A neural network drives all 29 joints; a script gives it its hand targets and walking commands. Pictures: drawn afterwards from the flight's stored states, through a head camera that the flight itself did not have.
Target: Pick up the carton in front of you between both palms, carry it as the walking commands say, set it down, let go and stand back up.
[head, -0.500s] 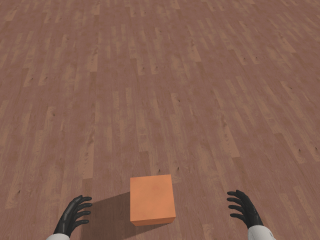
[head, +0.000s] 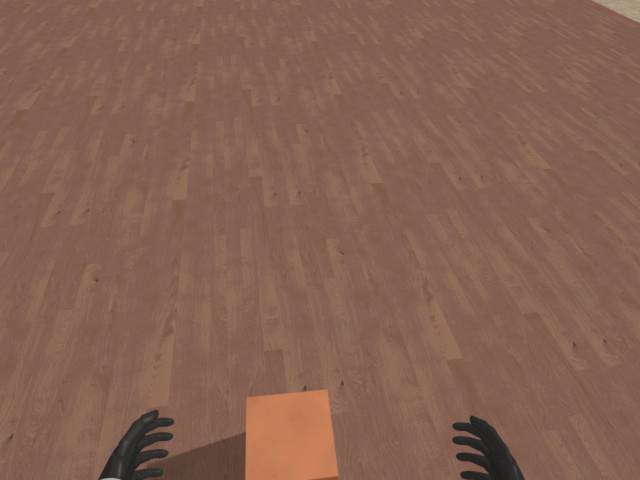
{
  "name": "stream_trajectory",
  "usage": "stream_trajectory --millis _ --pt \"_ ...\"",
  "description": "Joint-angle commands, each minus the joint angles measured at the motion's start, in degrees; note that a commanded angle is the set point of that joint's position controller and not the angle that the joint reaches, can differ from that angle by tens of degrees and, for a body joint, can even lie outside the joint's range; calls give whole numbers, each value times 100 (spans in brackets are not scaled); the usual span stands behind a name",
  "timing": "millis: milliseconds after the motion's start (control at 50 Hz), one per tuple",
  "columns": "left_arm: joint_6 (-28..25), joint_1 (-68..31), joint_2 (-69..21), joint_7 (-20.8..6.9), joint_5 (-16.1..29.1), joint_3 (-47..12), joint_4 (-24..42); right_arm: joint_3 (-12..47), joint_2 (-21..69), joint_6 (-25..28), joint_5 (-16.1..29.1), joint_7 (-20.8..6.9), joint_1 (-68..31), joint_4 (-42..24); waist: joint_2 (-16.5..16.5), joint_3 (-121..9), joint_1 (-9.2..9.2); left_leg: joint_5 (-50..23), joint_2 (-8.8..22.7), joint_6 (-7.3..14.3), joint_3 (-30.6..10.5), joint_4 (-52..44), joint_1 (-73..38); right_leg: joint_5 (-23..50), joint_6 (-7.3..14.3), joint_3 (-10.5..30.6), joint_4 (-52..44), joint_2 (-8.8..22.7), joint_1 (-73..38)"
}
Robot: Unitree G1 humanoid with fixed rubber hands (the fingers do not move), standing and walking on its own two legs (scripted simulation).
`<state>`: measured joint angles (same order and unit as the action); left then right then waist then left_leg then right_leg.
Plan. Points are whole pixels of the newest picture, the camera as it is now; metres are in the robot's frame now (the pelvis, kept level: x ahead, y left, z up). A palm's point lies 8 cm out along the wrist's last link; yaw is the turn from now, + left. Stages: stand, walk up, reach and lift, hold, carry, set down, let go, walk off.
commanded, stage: stand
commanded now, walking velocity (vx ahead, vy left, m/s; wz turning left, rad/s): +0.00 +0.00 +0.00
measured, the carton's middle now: (290, 449) +0.35 +0.05 -0.65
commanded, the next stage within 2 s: none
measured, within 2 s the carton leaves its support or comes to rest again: neither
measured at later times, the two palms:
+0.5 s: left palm out of the picture +0.11 +0.31 -0.10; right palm out of the picture +0.11 -0.27 -0.08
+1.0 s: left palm out of the picture +0.10 +0.32 -0.10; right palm out of the picture +0.09 -0.28 -0.09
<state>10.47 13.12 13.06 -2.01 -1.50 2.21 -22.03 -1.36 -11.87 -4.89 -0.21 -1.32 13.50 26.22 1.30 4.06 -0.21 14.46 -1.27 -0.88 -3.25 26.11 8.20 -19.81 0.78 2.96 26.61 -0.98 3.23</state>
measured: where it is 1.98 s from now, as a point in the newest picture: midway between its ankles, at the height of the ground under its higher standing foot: outside the picture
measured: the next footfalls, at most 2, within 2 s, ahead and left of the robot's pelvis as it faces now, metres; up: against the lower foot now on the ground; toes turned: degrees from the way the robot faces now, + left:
none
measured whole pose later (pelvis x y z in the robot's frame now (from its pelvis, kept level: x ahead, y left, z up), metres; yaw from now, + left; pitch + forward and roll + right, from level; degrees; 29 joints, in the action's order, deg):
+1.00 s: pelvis -0.01 +0.03 +0.00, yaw -2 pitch -2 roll +0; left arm -0.3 11.1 21.6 1.5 -1.4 0.1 -51.0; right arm -1.2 -20.3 0.5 -1.3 1.0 7.4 55.0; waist 1.9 1.0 0.2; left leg 12.6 -1.8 1.2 -1.0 23.7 9.2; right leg -16.2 -1.5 4.4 21.7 0.4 3.7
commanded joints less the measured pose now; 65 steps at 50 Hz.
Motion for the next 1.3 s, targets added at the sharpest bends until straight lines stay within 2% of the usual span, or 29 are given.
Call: stream_trajectory --millis 0,20,40,80,100,200,260,280,400,540,660,700,1280 --pt "-359 -371 1206 296 -25 287 -199 -295 -1165 186 -244 209 -312 338 627 -227 -38 -1582 267 -54 146 211 -37 1853 -338 -55 -371 199 1127" --pt "-528 -273 1163 372 -62 265 -288 -359 -1236 251 -295 275 -161 446 278 -345 22 -1461 307 2 52 170 -42 1475 -301 75 -378 244 988" --pt "-644 -243 1130 383 -82 242 -378 -341 -1243 304 -310 298 -183 555 100 -357 51 -1323 336 28 39 147 78 1291 -253 168 -395 284 996" --pt "-791 -283 1058 355 -93 231 -555 -294 -1119 383 -276 296 -374 739 92 -441 21 -971 359 59 -23 100 222 1039 -199 173 -400 279 951" --pt "-846 -311 1064 319 -95 231 -632 -291 -1184 414 -270 276 -484 811 -38 -517 2 -898 362 51 -35 45 275 958 -195 191 -377 269 856" --pt "-971 -237 1196 324 -72 202 -1058 -303 -1317 508 -238 296 -552 1133 -260 -713 24 -1277 473 131 -165 19 143 1340 -169 243 -266 313 776" --pt "-1019 -231 1318 340 -104 195 -1304 -302 -1441 535 -242 309 -616 1297 -280 -580 28 -929 557 192 -345 -148 245 1023 -144 253 -301 304 764" --pt "-1038 -245 1307 328 -96 173 -1343 -300 -1487 544 -230 308 -631 1339 -397 -584 20 -1002 580 190 -355 -173 233 1078 -139 265 -290 323 743" --pt "-1098 -149 1467 333 -82 124 -1710 -276 -1628 575 -202 279 -638 1630 -235 -509 28 -794 580 202 -387 -282 177 1038 -108 377 -447 405 711" --pt "-1125 -142 1516 361 -44 49 -1992 -236 -1653 590 -166 276 -681 1903 -124 -582 45 -1420 589 204 -341 -230 -94 1510 -126 373 -488 489 621" --pt "-1122 -180 1577 365 -14 20 -2192 -226 -1708 596 -146 286 -758 2115 -225 -538 26 -1454 632 203 -405 -368 -126 1458 -125 369 -531 508 559" --pt "-1125 -163 1597 375 -2 12 -2266 -207 -1707 598 -139 284 -730 2195 -126 -589 37 -1607 641 218 -404 -367 -177 1585 -132 379 -534 539 478" --pt "-1156 -427 1799 346 21 -46 -3000 -136 -1888 590 -61 224 -916 2960 -86 -386 50 -1284 696 225 -473 -733 -325 1331 -58 447 -1007 669 431"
